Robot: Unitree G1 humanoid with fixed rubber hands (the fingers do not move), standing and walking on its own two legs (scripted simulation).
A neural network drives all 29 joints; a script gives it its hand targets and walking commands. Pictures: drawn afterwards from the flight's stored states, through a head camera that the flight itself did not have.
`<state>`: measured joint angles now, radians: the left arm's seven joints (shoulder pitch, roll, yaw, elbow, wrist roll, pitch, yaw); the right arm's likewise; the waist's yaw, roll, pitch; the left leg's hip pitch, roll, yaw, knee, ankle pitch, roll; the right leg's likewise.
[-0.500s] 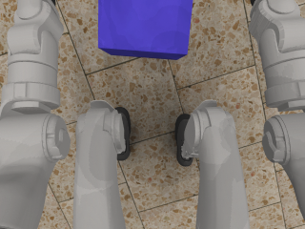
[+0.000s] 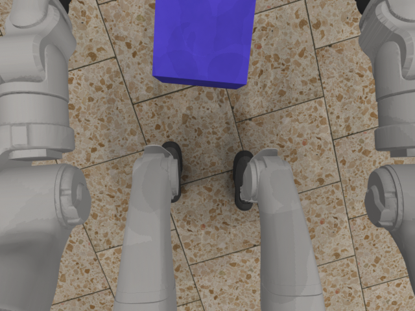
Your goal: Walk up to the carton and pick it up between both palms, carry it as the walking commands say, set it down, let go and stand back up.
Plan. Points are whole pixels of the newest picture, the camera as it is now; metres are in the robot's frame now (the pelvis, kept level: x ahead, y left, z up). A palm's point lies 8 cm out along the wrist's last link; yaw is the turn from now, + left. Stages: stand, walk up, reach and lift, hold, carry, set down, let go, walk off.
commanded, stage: set down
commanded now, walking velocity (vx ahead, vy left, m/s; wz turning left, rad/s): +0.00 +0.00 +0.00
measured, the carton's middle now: (202, 43) +0.57 +0.02 -0.49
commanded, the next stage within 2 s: let go in 0.32 s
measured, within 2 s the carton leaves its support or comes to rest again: neither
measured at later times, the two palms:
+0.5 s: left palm out of the picture +0.48 +0.24 -0.04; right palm (410, 18) +0.49 -0.18 -0.03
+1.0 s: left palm out of the picture +0.29 +0.26 +0.10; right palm out of the picture +0.30 -0.20 +0.10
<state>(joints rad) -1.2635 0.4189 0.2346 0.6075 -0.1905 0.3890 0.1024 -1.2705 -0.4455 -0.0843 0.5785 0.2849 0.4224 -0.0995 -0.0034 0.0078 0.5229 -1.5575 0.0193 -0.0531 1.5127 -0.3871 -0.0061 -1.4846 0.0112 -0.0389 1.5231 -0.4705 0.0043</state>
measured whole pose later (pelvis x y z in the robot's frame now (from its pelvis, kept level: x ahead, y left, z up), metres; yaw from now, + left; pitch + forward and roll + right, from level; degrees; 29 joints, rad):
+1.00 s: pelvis +0.07 +0.01 +0.17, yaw +3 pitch +3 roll -3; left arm -0.01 0.20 0.15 0.46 0.00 0.19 -0.07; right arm 0.00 -0.15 -0.10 0.50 0.03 0.17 0.03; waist 0.00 0.02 0.09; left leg -0.56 0.02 -0.05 0.79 -0.29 0.00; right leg -0.46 0.01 -0.04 0.73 -0.33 0.01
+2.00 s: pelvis +0.15 +0.00 +0.19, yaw +3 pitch -2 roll -1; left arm 0.22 0.29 0.11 0.60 0.01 0.03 -0.02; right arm 0.22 -0.32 -0.05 0.65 0.01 0.03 0.04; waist 0.00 0.01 0.00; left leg -0.21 0.01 -0.04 0.56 -0.30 -0.01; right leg -0.11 0.00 -0.04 0.49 -0.34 0.01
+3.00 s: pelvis +0.12 +0.00 +0.19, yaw +3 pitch -5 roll -1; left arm 0.22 0.31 0.11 0.74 0.01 0.00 -0.01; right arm 0.25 -0.35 -0.05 0.77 0.01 -0.02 0.03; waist 0.00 0.01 -0.01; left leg -0.21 0.01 -0.04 0.56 -0.25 -0.01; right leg -0.12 0.00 -0.04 0.51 -0.30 0.00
